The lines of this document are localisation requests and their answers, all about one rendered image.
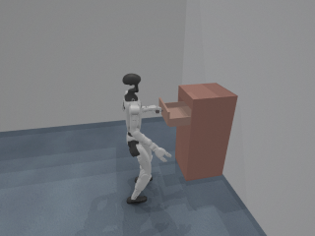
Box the right robot forearm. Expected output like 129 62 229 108
133 131 158 151

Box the left robot upper arm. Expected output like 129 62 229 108
121 90 128 111

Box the right robot thigh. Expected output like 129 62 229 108
129 141 152 178

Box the robot head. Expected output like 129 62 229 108
122 73 141 102

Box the right robot upper arm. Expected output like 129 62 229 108
129 102 141 137

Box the left robot hand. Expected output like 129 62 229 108
148 105 161 115

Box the drawer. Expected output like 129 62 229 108
158 97 192 127

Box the cabinet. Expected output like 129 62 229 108
175 83 238 181

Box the left robot forearm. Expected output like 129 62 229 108
142 106 149 113

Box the right robot hand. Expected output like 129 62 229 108
155 147 171 162

